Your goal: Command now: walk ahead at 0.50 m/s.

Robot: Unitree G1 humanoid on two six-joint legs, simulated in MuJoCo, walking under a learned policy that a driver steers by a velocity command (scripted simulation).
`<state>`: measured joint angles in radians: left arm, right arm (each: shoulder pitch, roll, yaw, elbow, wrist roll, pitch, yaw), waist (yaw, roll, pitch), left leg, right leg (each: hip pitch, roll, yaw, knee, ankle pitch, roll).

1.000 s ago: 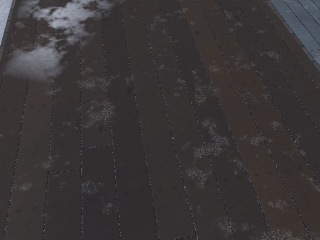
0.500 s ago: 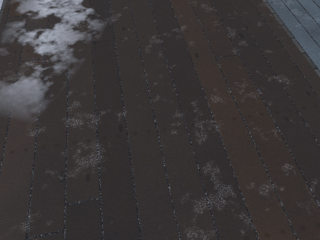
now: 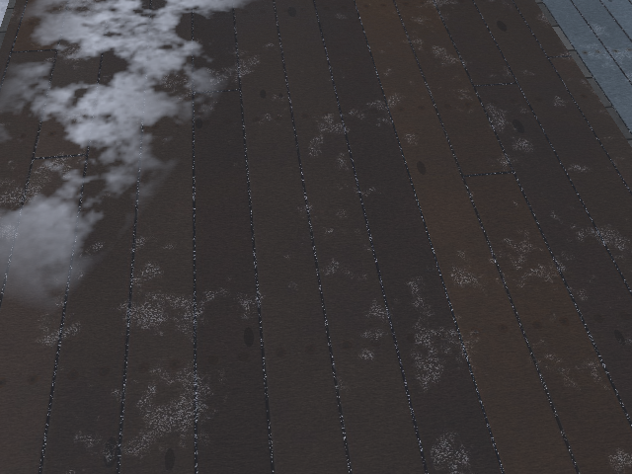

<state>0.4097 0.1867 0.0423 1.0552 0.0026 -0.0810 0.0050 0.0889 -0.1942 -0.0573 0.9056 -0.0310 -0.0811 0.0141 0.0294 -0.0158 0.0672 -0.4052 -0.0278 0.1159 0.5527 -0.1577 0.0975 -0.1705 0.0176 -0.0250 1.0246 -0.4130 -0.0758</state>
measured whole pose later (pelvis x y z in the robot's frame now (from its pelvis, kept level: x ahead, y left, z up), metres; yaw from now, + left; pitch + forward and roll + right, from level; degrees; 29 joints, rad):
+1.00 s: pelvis +0.48 -0.02 -0.01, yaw +12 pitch +0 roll -1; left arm 0.31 0.19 0.05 0.98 0.01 -0.05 0.05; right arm 0.14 -0.18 -0.05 0.87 -0.04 -0.03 0.02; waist 0.00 0.00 0.08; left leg -0.41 -0.03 0.12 0.57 -0.15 0.12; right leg -0.12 -0.05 -0.30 0.66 -0.42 -0.04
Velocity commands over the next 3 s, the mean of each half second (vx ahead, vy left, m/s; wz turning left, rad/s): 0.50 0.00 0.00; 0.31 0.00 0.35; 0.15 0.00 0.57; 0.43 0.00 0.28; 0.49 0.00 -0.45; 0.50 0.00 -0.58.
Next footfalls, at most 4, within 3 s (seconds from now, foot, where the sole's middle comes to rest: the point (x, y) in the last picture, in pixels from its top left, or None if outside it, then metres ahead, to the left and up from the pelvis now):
0.50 right None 0.43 -0.11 -0.76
0.98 left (299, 401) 0.60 0.07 -0.76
1.50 right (386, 398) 0.61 -0.12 -0.76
1.94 left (222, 367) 0.67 0.24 -0.76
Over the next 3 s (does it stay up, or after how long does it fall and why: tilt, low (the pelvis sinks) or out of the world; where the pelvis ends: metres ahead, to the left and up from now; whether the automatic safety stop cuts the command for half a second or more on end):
stays up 1.16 0.34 0.00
